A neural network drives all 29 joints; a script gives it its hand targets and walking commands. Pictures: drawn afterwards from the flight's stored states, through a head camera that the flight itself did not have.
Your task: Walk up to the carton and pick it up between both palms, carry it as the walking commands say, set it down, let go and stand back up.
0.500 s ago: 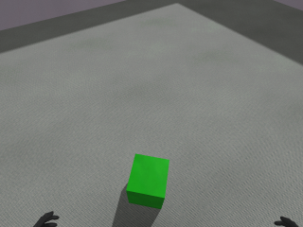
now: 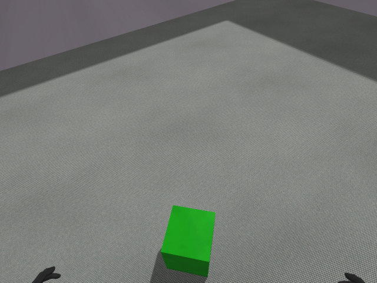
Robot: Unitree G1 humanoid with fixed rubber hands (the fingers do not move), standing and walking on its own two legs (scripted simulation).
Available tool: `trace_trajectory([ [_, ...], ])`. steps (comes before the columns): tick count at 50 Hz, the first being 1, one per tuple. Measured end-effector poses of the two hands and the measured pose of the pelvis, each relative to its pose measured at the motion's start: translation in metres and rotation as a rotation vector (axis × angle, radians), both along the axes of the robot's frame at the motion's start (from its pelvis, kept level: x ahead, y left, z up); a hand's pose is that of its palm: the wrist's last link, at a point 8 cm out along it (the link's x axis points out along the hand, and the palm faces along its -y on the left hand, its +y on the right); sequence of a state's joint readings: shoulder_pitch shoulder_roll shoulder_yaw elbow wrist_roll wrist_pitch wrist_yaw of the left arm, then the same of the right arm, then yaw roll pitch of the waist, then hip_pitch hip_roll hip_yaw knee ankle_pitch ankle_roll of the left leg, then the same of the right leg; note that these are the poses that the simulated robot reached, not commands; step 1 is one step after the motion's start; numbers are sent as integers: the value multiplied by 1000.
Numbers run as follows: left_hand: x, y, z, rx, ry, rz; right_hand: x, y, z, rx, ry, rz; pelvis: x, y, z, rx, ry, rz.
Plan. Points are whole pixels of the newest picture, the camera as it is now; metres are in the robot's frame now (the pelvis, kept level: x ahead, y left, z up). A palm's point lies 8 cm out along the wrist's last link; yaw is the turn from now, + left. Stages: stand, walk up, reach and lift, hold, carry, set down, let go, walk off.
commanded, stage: walk up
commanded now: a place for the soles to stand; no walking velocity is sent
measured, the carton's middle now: (190, 241) +0.45 +0.04 -0.64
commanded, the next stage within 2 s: none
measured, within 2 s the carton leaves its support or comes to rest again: neither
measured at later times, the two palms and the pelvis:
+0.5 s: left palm out of the picture +0.05 +0.41 -0.07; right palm out of the picture +0.15 -0.32 -0.07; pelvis -0.01 +0.03 +0.00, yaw +0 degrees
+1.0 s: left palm out of the picture +0.04 +0.47 -0.09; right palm out of the picture +0.00 -0.24 -0.08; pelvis -0.05 +0.13 -0.01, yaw -10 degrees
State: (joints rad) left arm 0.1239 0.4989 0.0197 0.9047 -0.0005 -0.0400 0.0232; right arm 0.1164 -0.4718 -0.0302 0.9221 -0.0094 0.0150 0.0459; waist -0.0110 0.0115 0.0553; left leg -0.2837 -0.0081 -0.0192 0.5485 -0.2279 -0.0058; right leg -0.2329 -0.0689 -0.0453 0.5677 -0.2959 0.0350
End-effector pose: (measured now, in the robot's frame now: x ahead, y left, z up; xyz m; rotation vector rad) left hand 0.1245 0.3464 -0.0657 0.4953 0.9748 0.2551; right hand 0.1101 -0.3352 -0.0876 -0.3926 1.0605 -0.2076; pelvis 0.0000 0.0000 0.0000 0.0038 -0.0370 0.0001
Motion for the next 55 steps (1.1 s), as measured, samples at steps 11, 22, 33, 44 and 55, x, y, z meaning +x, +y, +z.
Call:
trace_trajectory([
  [11, -9, -9, -11, -46, 42, 34, 0, -2, 3, -4, 49, -1, 4, -3, 5, -6, 6, 16],
  [22, -49, 32, -7, 69, 110, 93, 33, 4, 15, -28, -9, 50, -4, 14, 0, -12, 8, -4],
  [33, -105, 136, -19, 161, 199, 108, 9, 81, -8, -42, -12, 57, -35, 90, -24, -7, -5, -21],
  [44, -88, 122, -29, -1, 191, -34, -72, 91, 11, -89, -75, -106, -50, 119, -14, -13, 10, -125],
  [55, -50, 134, -30, -39, 165, -131, -137, 119, 7, -99, 42, -216, -44, 145, -9, -28, 5, -187],
])
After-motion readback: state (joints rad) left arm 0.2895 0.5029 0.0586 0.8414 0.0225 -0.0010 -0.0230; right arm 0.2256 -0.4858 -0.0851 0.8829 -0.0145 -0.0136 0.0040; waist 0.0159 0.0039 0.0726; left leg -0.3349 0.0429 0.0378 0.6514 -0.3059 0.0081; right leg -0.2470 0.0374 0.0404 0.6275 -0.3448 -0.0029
